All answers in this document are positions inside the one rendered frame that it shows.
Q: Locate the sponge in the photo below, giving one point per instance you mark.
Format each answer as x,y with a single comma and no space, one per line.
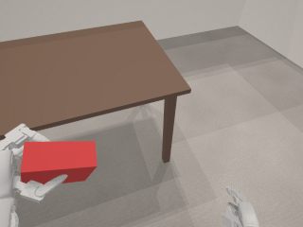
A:
45,160

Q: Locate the robot right hand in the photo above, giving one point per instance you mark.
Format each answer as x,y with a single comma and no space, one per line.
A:
243,215

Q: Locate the table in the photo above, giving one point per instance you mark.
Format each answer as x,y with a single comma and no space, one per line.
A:
55,79

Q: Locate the robot left hand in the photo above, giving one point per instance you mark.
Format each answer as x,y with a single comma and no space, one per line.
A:
11,149

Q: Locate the robot left forearm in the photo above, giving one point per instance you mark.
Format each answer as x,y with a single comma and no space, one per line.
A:
8,217

